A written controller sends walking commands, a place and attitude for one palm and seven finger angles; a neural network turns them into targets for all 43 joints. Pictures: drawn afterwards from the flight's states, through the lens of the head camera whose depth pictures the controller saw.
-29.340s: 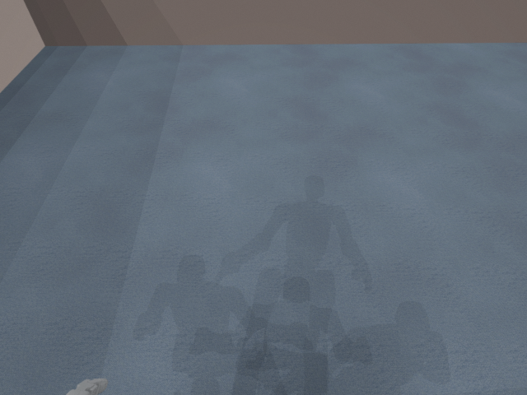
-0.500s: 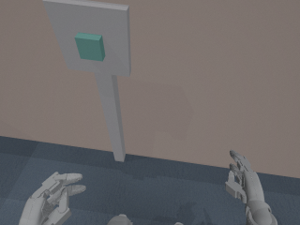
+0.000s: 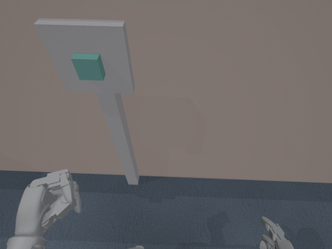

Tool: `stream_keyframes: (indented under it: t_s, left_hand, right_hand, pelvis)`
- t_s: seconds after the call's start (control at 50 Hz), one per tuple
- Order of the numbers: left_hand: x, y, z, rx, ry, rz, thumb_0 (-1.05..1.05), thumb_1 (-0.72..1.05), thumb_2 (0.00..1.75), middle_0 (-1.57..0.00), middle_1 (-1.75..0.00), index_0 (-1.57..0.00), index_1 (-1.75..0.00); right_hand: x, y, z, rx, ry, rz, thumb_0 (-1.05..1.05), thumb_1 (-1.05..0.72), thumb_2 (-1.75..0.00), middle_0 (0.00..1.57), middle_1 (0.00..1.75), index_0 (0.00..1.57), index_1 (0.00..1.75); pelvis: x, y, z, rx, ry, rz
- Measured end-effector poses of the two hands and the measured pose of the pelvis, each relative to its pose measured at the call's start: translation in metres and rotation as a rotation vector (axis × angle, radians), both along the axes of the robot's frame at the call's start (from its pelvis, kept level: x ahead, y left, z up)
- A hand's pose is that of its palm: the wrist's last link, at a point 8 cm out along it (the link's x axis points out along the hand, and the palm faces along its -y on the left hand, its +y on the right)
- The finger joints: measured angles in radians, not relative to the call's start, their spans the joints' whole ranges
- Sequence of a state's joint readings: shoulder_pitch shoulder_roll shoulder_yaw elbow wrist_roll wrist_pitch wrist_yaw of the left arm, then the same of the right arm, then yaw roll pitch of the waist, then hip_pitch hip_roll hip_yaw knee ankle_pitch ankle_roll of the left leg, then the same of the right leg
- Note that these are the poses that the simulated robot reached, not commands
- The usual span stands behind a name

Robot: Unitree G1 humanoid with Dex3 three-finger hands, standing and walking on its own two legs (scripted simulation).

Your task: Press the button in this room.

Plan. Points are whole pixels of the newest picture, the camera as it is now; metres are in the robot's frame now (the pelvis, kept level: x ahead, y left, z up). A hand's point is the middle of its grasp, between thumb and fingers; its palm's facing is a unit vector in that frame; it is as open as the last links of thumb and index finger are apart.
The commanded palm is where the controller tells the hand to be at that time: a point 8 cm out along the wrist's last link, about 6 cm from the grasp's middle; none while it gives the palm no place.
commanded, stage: raise the hand and make a fist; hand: left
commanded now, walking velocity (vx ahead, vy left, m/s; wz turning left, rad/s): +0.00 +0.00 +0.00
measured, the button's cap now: (89, 66) +0.52 +0.23 +0.16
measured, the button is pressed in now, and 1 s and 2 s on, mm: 0 0 0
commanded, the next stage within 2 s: aim a knuckle at the button in 1.00 s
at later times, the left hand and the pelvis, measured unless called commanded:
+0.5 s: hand (55, 167) +0.25 +0.22 +0.13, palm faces +0.05 -1.00 -0.08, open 3.1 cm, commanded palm +0.22 +0.27 +0.15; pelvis +0.02 +0.01 +0.03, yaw +0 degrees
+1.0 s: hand (53, 160) +0.25 +0.22 +0.15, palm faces +0.07 -1.00 -0.07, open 3.1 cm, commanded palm +0.21 +0.27 +0.16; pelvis +0.01 +0.01 +0.03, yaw +0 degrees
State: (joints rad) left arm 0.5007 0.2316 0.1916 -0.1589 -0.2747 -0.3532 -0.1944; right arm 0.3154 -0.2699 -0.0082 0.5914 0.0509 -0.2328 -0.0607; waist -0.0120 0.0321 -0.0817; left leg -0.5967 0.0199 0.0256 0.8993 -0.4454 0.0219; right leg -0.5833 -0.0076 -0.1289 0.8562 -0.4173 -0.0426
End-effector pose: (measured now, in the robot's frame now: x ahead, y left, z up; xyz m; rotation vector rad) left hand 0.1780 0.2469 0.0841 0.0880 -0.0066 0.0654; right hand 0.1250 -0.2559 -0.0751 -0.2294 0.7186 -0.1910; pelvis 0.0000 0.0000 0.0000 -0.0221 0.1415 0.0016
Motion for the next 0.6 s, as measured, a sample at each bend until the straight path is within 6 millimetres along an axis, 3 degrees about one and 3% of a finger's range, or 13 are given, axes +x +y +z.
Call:
stream_keyframes:
  t_s: [0.1,0.24,0.32,0.44,0.6]
  left_hand:
    - [0.015,-0.007,-0.001,-0.013,0.037,-0.088,0.01,0.90,0.90,-1.29,-1.48,-1.28,-1.49]
    - [0.027,0.016,0.032,-0.015,-0.055,0.014,0.02,0.89,0.90,-1.30,-1.50,-1.29,-1.50]
    - [0.032,0.019,0.038,-0.017,-0.041,0.003,0.01,0.90,0.90,-1.30,-1.50,-1.30,-1.50]
    - [0.039,0.022,0.038,-0.020,0.026,-0.037,0.01,0.89,0.90,-1.30,-1.50,-1.30,-1.50]
    - [0.056,0.038,0.070,-0.009,-0.066,-0.008,0.02,0.89,0.90,-1.31,-1.50,-1.30,-1.50]
  right_hand:
    - [0.025,0.008,0.017,-0.003,-0.098,0.011,0.02,-0.90,-0.90,0.20,0.30,0.20,0.29]
    - [0.063,0.037,0.039,0.049,-0.212,0.073,0.01,-0.90,-0.90,0.20,0.30,0.20,0.29]
    - [0.077,0.052,0.043,0.071,-0.229,0.126,0.01,-0.90,-0.90,0.20,0.30,0.20,0.29]
    - [0.082,0.062,0.045,0.074,-0.207,0.154,0.01,-0.90,-0.90,0.21,0.30,0.21,0.30]
    - [0.070,0.058,0.042,0.063,-0.156,0.143,0.01,-0.90,-0.90,0.21,0.30,0.21,0.30]
  pelvis:
    - [0.004,0.005,0.005,0.000,-0.011,-0.004]
    - [0.016,0.009,0.014,-0.001,-0.046,-0.002]
    - [0.020,0.012,0.017,-0.005,-0.062,0.006]
    - [0.022,0.015,0.023,-0.005,-0.081,0.009]
    - [0.025,0.015,0.029,-0.004,-0.105,0.009]
